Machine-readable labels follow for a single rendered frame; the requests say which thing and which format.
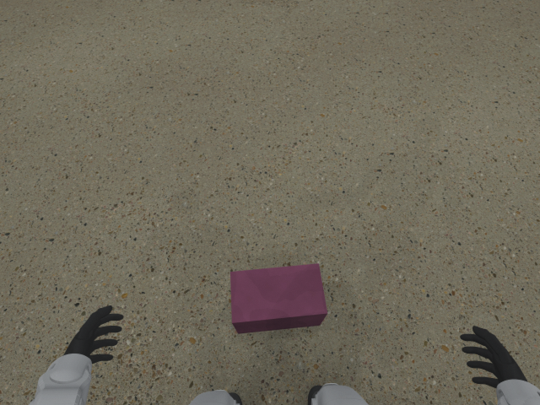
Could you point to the right robot thigh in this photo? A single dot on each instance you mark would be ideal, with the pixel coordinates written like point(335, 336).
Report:
point(338, 395)

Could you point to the robot right hand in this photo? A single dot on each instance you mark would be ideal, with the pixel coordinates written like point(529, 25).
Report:
point(503, 366)

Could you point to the robot left hand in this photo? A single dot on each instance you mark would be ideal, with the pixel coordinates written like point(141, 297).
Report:
point(84, 341)

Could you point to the left robot forearm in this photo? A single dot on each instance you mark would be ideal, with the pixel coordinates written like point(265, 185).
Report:
point(66, 382)

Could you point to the carton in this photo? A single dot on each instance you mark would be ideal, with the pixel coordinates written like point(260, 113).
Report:
point(277, 298)

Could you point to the right robot forearm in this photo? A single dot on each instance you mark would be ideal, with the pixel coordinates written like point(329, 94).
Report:
point(517, 392)

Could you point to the robot right shin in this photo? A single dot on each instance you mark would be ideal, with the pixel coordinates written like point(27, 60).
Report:
point(328, 384)

